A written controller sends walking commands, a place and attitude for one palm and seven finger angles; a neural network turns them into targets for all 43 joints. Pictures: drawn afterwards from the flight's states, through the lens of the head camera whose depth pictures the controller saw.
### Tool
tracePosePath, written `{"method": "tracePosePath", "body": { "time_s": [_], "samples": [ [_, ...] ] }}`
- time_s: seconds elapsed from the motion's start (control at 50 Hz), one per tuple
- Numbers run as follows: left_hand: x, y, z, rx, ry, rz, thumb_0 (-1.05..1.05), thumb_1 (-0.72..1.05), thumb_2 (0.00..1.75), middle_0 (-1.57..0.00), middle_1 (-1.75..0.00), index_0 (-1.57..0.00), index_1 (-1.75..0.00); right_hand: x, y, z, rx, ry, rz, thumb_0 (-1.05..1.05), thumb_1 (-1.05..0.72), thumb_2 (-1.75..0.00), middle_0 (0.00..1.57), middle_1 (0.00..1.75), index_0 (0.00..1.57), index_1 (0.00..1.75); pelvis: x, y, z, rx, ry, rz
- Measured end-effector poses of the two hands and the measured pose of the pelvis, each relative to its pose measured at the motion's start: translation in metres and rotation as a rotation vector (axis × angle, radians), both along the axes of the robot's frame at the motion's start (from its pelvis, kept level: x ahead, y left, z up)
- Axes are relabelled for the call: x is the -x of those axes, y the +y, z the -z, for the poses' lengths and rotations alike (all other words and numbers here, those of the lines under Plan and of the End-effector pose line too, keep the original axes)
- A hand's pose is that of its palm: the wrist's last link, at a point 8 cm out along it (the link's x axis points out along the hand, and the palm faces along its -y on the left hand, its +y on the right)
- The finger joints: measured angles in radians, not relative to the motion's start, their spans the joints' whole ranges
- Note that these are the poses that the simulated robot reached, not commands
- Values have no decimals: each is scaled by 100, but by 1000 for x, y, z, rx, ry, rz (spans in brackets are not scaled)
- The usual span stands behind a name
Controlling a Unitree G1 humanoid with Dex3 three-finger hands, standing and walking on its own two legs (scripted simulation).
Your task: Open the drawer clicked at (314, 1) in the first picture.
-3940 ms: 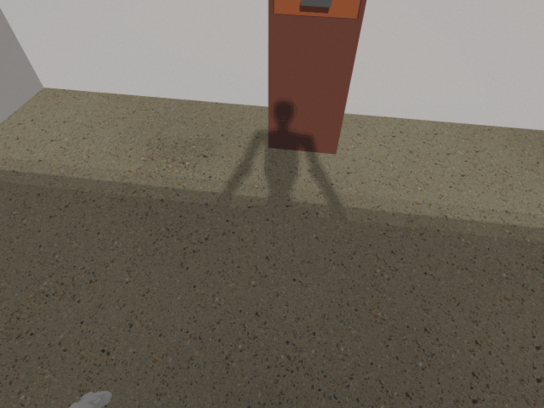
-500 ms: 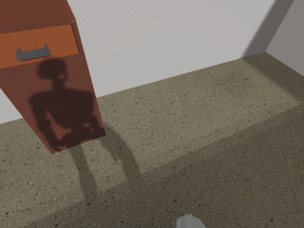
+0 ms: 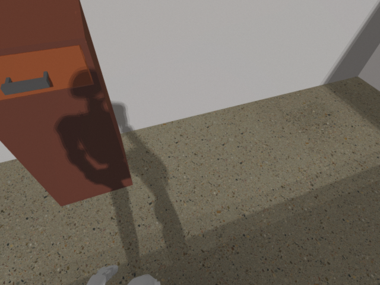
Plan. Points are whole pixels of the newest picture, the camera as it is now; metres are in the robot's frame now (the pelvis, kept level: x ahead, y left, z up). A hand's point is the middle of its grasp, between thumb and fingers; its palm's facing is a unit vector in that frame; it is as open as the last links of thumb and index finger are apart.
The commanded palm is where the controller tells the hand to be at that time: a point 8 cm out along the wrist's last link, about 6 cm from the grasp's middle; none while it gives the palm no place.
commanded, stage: turn to face it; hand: left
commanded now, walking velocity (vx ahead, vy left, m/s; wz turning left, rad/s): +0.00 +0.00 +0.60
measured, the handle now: (26, 81) +0.66 +0.52 +0.04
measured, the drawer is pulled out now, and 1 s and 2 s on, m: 0.00 0.00 0.00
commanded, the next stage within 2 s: take the last steps up to it in 0.60 s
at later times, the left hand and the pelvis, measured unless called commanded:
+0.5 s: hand out of the picture +0.03 +0.23 -0.16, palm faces +0.26 -0.92 -0.30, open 7.4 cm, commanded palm none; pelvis +0.01 +0.00 +0.00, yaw +13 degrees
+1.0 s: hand out of the picture -0.10 +0.19 -0.18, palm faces +0.43 -0.88 -0.20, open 7.4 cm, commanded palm none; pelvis +0.00 +0.01 +0.00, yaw +22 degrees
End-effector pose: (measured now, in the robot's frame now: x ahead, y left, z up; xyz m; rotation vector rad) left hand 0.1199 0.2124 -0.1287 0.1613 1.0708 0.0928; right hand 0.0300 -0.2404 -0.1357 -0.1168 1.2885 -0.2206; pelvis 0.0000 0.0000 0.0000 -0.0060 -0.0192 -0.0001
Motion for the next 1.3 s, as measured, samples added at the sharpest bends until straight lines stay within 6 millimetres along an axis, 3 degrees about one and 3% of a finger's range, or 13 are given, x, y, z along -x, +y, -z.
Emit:
{"method": "tracePosePath", "body": {
  "time_s": [0.1,0.16,0.32,0.44,0.56,0.74,0.82,0.94,1.0,1.06,1.14,1.22,1.3],
  "samples": [
    [26,34,21,10,46,-104,-1,91,90,-20,-30,-20,-30,-63,5,-10,59,-93,-119,0,-91,-90,20,30,20,30,-10,14,10,22,-5,-66],
    [49,57,33,-2,108,-158,0,91,90,-20,-30,-20,-30,-88,14,-12,85,-141,-177,0,-91,-90,20,30,20,30,-13,23,17,22,0,-91],
    [92,87,8,-66,185,-259,0,91,90,-20,-30,-19,-30,-104,30,-20,63,-116,-263,0,-90,-90,20,30,20,30,-15,25,-1,20,15,-160],
    [106,76,-6,-101,188,-301,0,91,90,-20,-30,-19,-30,-107,26,-11,14,-96,-292,0,-90,-90,20,30,21,30,-15,11,-3,12,12,-206],
    [114,39,-7,-120,139,-328,0,90,90,-20,-30,-19,-30,-110,5,12,-35,-75,-312,0,-90,-90,20,30,21,30,-11,-16,7,-9,5,-255],
    [149,-7,-7,-40,169,-404,0,90,90,-20,-30,-20,-30,-112,-8,1,-14,-21,-382,1,-91,-90,20,30,20,30,-4,-28,-5,-30,0,-342],
    [175,-7,0,-10,189,-451,0,91,90,-20,-30,-20,-30,-114,2,-5,9,-1,-436,1,-91,-90,20,30,20,30,0,-23,-5,-23,8,-370],
    [229,7,22,48,287,-529,0,91,90,-20,-30,-20,-30,-123,38,-11,38,-61,-511,1,-91,-90,20,30,20,30,5,2,3,1,10,-399],
    [241,17,22,59,355,-521,0,91,90,-20,-30,-20,-30,-114,53,-16,32,-80,-501,0,-91,-90,20,30,20,30,2,13,-1,5,-2,-388],
    [232,30,14,60,352,-510,1,91,90,-20,-30,-20,-30,-96,61,-17,24,-38,-482,0,-91,-90,20,30,20,30,-4,21,-7,11,-6,-399],
    [199,46,6,46,295,-501,1,91,90,-20,-30,-19,-30,-70,64,-13,10,70,-455,0,-91,-90,20,30,20,30,-17,31,-12,7,-2,-407],
    [152,59,4,30,242,-475,1,91,90,-20,-30,-19,-30,-50,63,-6,-6,171,-410,0,-91,-90,20,30,20,30,-37,37,-10,-6,1,-407],
    [90,67,3,13,182,-428,0,91,90,-20,-30,-19,-30,-40,57,2,-20,261,-359,0,-90,-90,20,30,21,30,-64,38,-4,-16,4,-399]
  ]
}}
